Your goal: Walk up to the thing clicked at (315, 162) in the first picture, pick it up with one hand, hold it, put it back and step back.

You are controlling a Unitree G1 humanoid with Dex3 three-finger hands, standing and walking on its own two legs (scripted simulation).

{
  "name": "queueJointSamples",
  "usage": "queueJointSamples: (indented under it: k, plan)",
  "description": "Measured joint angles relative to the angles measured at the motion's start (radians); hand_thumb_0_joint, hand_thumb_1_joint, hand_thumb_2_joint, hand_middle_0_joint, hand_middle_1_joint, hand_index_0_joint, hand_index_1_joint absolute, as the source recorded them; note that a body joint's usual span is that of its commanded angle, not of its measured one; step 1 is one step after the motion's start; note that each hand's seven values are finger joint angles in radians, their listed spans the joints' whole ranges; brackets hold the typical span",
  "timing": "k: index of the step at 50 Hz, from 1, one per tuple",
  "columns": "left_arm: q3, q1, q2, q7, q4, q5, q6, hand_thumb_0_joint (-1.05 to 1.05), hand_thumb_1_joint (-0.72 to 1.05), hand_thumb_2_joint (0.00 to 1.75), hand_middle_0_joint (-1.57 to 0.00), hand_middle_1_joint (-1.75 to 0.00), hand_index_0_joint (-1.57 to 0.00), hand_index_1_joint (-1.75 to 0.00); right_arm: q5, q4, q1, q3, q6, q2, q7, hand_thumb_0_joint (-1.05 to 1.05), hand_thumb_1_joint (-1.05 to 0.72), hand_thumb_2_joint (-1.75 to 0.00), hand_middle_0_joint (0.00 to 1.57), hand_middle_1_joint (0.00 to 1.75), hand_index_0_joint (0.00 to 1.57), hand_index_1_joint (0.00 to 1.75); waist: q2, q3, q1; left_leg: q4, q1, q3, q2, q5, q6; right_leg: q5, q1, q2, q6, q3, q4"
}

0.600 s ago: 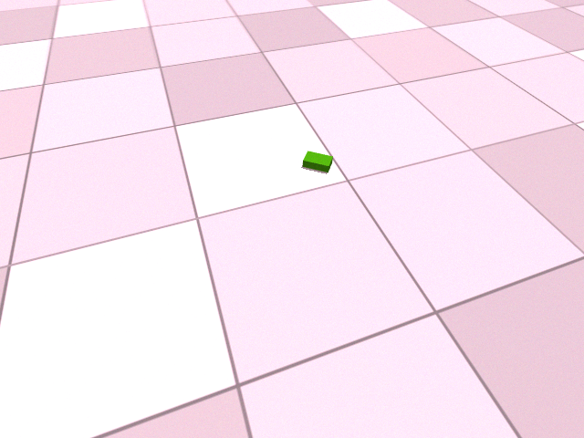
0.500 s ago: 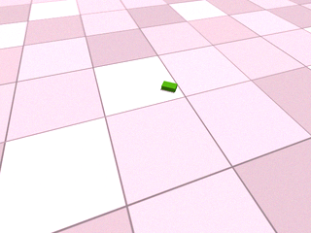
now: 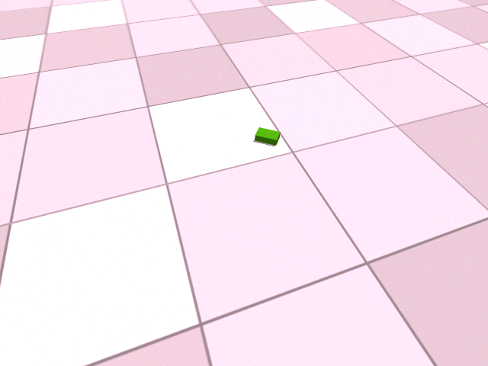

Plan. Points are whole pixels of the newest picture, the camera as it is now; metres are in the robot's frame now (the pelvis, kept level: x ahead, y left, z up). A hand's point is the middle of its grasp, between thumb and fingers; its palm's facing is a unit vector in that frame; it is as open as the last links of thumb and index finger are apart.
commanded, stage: stand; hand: left
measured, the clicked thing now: (267, 136) +1.51 -0.15 -0.76
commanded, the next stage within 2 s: walk up in 0.52 s
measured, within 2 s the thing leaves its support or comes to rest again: neither
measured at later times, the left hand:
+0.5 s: hand out of the picture +0.08 +0.25 -0.16, palm faces -0.03 -0.94 -0.34, open 7.4 cm
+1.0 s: hand (162, 326) +0.22 +0.17 -0.14, palm faces -0.13 -0.90 -0.41, open 7.4 cm
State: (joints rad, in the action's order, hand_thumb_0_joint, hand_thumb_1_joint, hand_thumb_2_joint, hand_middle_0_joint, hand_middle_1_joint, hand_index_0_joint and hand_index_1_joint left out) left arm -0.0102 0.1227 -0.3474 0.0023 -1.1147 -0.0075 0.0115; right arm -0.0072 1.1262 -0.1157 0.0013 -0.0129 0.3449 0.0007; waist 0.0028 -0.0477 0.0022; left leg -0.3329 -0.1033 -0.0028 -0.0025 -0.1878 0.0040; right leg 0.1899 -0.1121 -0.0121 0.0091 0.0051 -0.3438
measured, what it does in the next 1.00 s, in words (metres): walks ahead: right foot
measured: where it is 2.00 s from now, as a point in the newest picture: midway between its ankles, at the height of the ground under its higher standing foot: (285, 275)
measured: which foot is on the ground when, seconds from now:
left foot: down 0.00-0.88, up 0.90-1.00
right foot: down 0.00-0.58, up 0.60-0.84, down 0.86-1.00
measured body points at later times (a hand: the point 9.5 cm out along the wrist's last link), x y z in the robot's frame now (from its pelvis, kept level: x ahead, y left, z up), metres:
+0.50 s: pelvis +0.00 +0.00 +0.00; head +0.01 +0.00 +0.45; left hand +0.08 +0.29 -0.13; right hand +0.08 -0.31 -0.13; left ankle +0.00 +0.12 -0.75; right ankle +0.00 -0.12 -0.75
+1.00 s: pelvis +0.12 -0.10 -0.03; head +0.10 -0.12 +0.42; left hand +0.22 +0.22 -0.12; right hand +0.12 -0.44 -0.15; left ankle +0.08 +0.05 -0.68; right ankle +0.14 -0.22 -0.75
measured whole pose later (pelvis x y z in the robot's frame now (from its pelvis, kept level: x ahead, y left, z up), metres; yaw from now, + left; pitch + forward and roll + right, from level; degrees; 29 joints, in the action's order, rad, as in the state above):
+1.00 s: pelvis +0.12 -0.10 -0.03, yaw -11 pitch -5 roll +0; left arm 0.08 0.29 -0.40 0.07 -0.94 -0.01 0.05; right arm -0.02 0.99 -0.24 -0.08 -0.02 0.46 0.05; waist -0.08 -0.05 -0.03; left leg -1.11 -0.32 -0.02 -0.08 -0.44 -0.03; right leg 0.29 -0.29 -0.02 -0.03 -0.05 -0.65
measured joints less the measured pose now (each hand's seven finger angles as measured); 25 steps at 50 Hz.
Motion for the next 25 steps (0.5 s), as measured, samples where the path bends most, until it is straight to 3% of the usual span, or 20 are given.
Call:
queueJointSamples:
  k: [25]
  plan:
    - [0.0,0.002,0.0,-0.004,0.002,0.001,0.004,0.01,0.9,0.89,-0.21,-0.3,-0.2,-0.3,0.002,-0.004,0.003,-0.002,0.004,0.003,0.001,0.01,-0.91,-0.89,0.2,0.3,0.2,0.3,-0.001,0.004,0.004,0.007,0.013,0.004,-0.008,-0.003,0.006,-0.001,0.017,0.008,-0.006,-0.004,0.014]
